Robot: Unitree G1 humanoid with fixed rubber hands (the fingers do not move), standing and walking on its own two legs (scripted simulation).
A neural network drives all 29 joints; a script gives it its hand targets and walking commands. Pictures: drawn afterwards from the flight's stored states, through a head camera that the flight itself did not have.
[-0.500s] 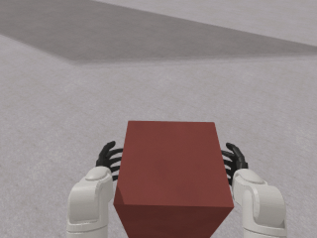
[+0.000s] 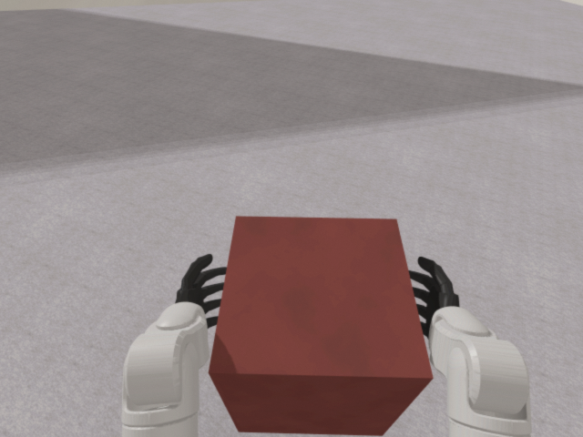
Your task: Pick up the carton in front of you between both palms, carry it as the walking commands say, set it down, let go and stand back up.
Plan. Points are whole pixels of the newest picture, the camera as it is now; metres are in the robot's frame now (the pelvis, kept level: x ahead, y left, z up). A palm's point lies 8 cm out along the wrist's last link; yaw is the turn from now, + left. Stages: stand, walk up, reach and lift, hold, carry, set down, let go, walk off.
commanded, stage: carry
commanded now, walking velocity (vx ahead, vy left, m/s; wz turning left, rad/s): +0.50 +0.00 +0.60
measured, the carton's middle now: (312, 331) +0.28 -0.01 +0.03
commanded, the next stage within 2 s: none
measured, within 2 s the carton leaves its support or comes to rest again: neither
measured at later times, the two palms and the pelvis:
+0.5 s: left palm (195, 183) +0.54 +0.20 +0.09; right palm (350, 167) +0.61 -0.09 +0.08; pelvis +0.32 -0.01 +0.01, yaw +15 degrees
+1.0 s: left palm (177, 108) +0.86 +0.31 +0.09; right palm (294, 97) +0.93 +0.02 +0.09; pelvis +0.63 +0.10 +0.01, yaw +14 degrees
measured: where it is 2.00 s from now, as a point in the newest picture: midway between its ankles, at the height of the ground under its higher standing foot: (245, 237)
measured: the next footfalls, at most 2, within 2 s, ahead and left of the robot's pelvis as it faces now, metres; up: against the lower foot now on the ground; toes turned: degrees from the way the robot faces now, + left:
right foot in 0.44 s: +0.46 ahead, -0.10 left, +0.00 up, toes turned +2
left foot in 0.88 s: +0.70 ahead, +0.20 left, +0.00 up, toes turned +27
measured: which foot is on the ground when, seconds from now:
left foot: down 0.00-0.46, up 0.48-0.86, down 0.88-1.00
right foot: down 0.00-0.00, up 0.02-0.42, down 0.44-0.92, up 0.94-1.00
